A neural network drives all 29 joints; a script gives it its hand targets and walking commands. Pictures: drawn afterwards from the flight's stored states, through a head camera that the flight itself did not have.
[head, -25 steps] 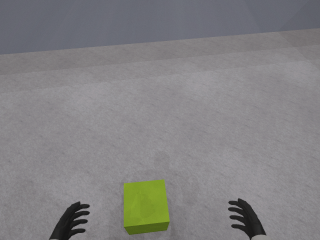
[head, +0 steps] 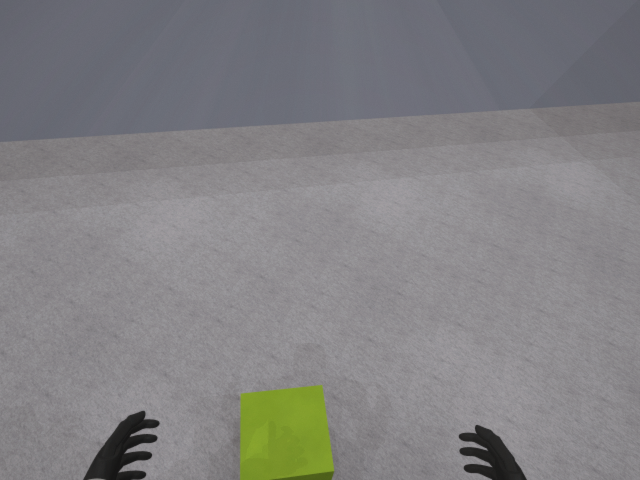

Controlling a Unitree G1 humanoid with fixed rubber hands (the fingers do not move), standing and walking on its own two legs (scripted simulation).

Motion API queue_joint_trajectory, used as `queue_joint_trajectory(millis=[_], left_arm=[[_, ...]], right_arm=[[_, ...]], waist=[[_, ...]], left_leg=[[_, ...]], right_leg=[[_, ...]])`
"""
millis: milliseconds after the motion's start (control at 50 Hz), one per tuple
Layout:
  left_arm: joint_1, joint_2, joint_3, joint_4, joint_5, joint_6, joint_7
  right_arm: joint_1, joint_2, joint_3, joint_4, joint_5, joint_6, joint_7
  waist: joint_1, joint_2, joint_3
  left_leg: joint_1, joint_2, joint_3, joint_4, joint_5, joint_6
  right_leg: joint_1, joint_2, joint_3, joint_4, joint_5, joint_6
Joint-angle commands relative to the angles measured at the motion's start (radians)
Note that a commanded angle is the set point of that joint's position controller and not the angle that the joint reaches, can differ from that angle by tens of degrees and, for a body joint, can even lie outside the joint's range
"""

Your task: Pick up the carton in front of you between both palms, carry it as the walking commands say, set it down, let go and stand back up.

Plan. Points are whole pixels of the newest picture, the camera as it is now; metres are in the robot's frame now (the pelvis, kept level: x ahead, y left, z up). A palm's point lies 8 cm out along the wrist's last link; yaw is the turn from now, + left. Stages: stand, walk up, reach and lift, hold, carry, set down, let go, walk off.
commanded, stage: stand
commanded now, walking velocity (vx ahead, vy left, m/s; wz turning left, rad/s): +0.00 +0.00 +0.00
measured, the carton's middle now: (285, 445) +0.36 +0.06 -0.65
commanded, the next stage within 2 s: none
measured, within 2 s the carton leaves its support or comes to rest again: neither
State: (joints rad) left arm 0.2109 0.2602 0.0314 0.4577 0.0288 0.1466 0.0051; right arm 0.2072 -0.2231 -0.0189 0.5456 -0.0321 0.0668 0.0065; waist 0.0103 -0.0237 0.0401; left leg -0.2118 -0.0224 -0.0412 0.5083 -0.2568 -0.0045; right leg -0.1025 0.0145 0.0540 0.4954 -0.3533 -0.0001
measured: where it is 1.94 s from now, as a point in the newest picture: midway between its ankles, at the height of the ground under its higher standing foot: outside the picture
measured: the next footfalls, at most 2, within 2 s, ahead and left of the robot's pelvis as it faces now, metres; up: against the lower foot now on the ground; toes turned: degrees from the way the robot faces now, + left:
none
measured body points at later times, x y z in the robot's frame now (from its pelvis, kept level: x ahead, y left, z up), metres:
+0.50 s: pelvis +0.01 +0.02 +0.00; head +0.02 +0.04 +0.45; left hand +0.14 +0.31 -0.11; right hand +0.14 -0.28 -0.09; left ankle +0.01 +0.12 -0.74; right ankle -0.05 -0.12 -0.74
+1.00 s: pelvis +0.00 +0.02 +0.01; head +0.00 +0.03 +0.46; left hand +0.10 +0.32 -0.12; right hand +0.11 -0.29 -0.09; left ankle +0.01 +0.12 -0.74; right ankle -0.05 -0.12 -0.74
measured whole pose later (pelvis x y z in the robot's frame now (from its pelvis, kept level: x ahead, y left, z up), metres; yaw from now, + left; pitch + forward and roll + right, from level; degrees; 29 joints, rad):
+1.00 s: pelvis +0.00 +0.02 +0.01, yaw -1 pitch -2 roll +0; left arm 0.19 0.37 0.01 0.90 0.03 0.00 0.02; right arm 0.13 -0.36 -0.02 0.95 -0.02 0.00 -0.02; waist 0.00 -0.03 0.02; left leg -0.18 -0.03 -0.02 0.44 -0.22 0.02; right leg -0.06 0.00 0.07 0.38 -0.29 0.03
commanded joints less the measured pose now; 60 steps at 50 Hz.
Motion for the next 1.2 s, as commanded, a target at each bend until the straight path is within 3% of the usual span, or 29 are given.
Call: queue_joint_trajectory(millis=[0,40,140,380,1180], left_arm=[[-0.038,0.157,0.048,0.003,0.015,-0.083,0.02],[-0.038,0.155,0.048,0.03,0.015,-0.105,0.011],[-0.023,0.183,0.044,0.109,0.012,-0.133,0.012],[-0.007,0.223,0.029,0.239,0.009,-0.148,0.026],[-0.047,0.274,0.009,0.447,-0.001,-0.161,0.017]], right_arm=[[-0.031,-0.198,-0.067,0.014,-0.026,-0.046,-0.024],[-0.061,-0.2,-0.064,0.041,-0.019,-0.06,-0.022],[-0.075,-0.218,-0.061,0.102,-0.012,-0.074,-0.022],[-0.073,-0.271,-0.052,0.207,-0.004,-0.079,-0.032],[-0.121,-0.318,-0.026,0.405,0.013,-0.083,-0.024]], waist=[[-0.015,-0.011,-0.02],[-0.007,0.036,-0.038],[-0.01,0.054,-0.086],[-0.015,0.039,-0.095],[-0.014,0.022,-0.033]], left_leg=[[0.009,0.061,-0.025,-0.055,0.049,0.001],[-0.016,0.074,-0.047,-0.075,0.026,0.009],[0.024,0.09,-0.062,-0.062,0.19,0.018],[0.087,0.104,-0.072,-0.062,0.351,0.03],[0.088,0.115,-0.099,-0.159,0.189,0.035]], right_leg=[[-0.157,-0.045,0.038,-0.109,0.044,0.012],[-0.129,-0.043,0.03,-0.083,0.071,0.008],[-0.083,-0.053,0.04,-0.071,0.195,0.008],[-0.043,-0.072,0.045,-0.085,0.312,0.011],[-0.033,-0.106,0.071,-0.193,0.217,-0.008]])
